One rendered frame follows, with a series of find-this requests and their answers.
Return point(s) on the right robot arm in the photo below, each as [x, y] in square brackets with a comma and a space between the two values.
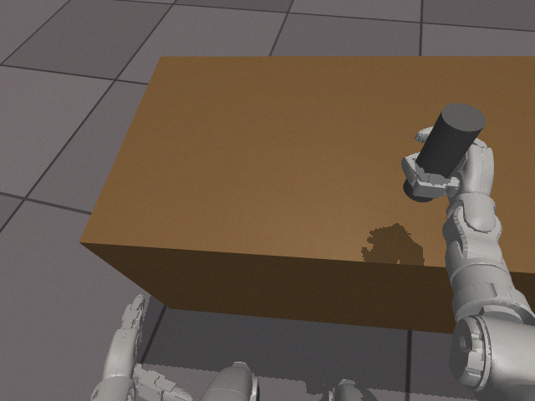
[493, 343]

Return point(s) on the left robot arm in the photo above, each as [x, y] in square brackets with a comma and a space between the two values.
[114, 389]

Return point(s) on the can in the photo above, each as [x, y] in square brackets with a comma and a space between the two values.
[455, 130]

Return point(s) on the right robot hand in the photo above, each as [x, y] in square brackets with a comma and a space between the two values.
[473, 174]

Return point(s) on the left robot hand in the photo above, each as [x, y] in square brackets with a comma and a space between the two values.
[122, 359]

